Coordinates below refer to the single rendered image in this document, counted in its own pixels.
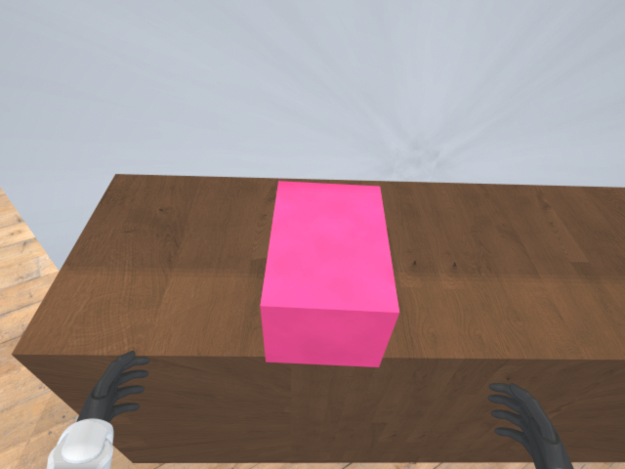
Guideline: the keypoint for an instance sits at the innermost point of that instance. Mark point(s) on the pedestal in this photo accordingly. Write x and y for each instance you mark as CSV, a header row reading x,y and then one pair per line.
x,y
495,283

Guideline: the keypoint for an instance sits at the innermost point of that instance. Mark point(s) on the right robot hand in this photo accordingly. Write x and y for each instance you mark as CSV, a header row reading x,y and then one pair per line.
x,y
538,436

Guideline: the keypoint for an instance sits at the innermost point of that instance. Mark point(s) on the robot left forearm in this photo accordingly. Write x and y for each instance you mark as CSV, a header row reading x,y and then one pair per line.
x,y
86,444

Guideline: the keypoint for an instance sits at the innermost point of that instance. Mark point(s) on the carton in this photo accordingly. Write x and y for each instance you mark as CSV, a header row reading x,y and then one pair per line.
x,y
329,293

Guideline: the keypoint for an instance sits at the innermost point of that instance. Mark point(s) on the left robot hand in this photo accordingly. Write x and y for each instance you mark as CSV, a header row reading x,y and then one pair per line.
x,y
101,400

